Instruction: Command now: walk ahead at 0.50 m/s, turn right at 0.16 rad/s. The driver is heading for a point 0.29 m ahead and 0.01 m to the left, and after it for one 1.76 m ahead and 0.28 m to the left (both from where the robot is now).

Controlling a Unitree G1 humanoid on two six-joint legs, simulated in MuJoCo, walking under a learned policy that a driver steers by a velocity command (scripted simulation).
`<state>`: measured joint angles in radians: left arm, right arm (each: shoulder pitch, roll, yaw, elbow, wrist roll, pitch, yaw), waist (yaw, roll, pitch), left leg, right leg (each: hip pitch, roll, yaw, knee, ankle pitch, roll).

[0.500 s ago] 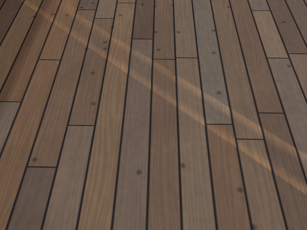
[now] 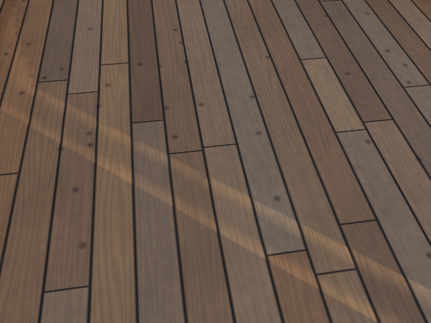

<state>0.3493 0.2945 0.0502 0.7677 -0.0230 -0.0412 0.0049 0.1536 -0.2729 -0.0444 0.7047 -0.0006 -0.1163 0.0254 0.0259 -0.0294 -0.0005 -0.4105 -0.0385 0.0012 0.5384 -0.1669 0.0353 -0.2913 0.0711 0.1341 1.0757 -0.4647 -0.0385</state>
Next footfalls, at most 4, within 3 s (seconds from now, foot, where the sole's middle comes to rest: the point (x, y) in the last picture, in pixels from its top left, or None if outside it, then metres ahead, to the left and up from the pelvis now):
0.42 right None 0.39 -0.15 -0.77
0.94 left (175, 282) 0.61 0.16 -0.77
1.48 right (211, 189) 0.98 0.06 -0.77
1.94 left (157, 138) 1.24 0.29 -0.77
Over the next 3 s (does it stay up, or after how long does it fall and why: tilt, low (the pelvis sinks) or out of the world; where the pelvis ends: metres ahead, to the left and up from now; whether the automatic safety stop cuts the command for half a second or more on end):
stays up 1.61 0.22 -0.01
